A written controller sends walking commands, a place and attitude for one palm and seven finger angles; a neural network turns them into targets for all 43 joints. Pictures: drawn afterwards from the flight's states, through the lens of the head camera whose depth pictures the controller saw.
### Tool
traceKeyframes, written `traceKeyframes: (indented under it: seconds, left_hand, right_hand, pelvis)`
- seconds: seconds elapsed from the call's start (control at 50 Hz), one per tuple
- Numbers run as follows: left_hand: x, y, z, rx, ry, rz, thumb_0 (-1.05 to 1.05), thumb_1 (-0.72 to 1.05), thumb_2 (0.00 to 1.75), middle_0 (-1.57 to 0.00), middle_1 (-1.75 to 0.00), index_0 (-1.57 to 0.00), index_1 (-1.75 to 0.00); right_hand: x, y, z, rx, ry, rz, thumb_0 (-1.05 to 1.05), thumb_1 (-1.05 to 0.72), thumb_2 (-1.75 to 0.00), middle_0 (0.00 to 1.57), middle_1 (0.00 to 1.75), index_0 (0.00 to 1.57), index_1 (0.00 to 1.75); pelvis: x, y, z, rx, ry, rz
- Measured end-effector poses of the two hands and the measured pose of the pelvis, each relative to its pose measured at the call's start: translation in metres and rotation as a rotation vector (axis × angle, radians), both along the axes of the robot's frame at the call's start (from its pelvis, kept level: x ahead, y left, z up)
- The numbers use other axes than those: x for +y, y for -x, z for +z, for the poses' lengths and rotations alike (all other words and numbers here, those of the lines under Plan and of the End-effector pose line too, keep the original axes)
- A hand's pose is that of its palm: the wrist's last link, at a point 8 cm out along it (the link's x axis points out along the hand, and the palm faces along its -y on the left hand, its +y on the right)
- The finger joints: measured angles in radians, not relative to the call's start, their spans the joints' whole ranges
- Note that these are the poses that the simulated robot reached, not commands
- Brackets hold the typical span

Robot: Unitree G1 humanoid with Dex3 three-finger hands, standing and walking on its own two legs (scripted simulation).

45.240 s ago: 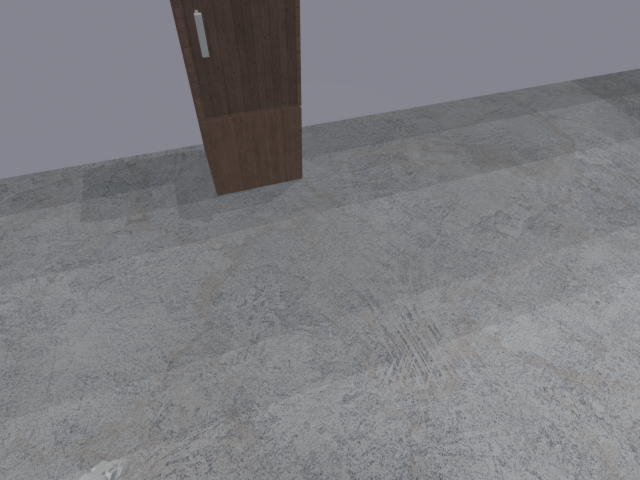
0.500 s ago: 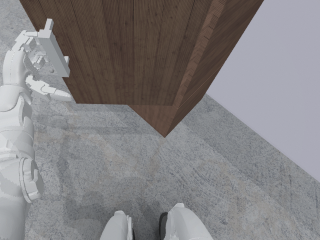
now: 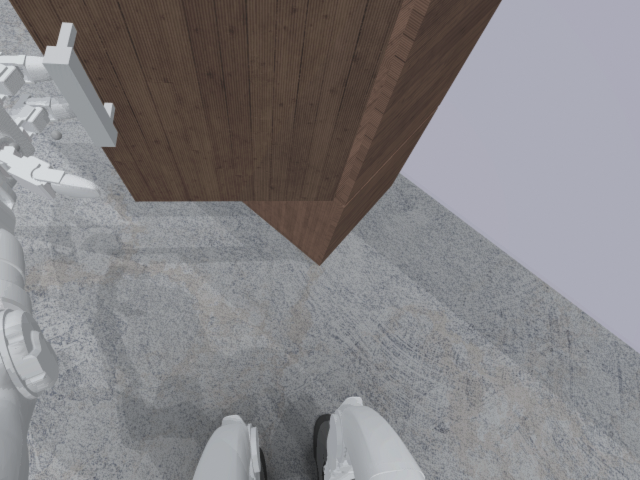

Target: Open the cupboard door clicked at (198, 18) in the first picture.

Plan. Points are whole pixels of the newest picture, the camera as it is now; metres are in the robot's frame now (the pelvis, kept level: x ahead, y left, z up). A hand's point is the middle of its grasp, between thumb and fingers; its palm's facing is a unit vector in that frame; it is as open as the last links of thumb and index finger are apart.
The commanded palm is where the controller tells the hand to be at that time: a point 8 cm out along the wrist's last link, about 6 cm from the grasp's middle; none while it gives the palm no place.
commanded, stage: move the hooked fingers beside the handle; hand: left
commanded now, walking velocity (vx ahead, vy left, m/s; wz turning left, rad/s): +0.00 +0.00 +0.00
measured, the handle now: (88, 89) +0.56 +0.24 +0.05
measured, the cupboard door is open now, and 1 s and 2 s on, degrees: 44 44 44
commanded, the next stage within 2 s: slide the fingers in behind the handle in 1.50 s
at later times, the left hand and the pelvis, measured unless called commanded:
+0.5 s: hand (16, 135) +0.49 +0.30 +0.06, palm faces +0.02 -1.00 -0.01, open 14.0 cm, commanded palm +0.48 +0.33 +0.05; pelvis +0.00 +0.01 -0.01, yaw -1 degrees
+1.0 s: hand (21, 135) +0.49 +0.30 +0.05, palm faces +0.00 -1.00 +0.01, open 14.0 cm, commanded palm +0.48 +0.33 +0.05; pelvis -0.01 +0.01 -0.01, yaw -1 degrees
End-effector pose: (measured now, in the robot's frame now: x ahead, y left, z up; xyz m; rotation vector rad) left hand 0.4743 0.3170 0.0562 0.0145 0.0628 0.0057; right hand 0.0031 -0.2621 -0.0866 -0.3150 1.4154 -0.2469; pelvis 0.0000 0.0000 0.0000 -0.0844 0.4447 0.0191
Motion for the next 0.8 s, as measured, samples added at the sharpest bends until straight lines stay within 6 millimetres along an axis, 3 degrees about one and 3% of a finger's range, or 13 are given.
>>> traceKeyframes:
  seconds: [0.18,0.52,0.8]
  left_hand:
    - [0.008,-0.004,-0.002,-0.025,0.0,0.001,-0.01,-0.5,0.3,-0.3,-1.2,-0.3,-1.2]
    - [0.038,0.004,0.001,-0.014,0.011,0.008,-0.01,-0.5,0.3,-0.29,-1.2,-0.3,-1.2]
    - [0.044,0.007,0.0,-0.016,0.012,-0.005,-0.01,-0.5,0.3,-0.29,-1.2,-0.3,-1.2]
  right_hand:
    - [-0.007,-0.002,0.003,-0.023,0.039,0.001,0.0,-0.9,-0.9,0.2,0.3,0.2,0.3]
    - [0.003,0.004,0.002,-0.001,0.03,0.003,0.0,-0.9,-0.9,0.2,0.3,0.2,0.3]
    - [0.007,0.001,0.003,-0.003,0.04,0.018,0.0,-0.9,-0.9,0.2,0.3,0.2,0.3]
  pelvis:
    - [0.001,0.003,-0.004,0.014,0.008,-0.005]
    - [0.006,0.004,-0.006,0.016,0.019,-0.003]
    - [0.011,0.006,-0.006,0.016,0.028,0.006]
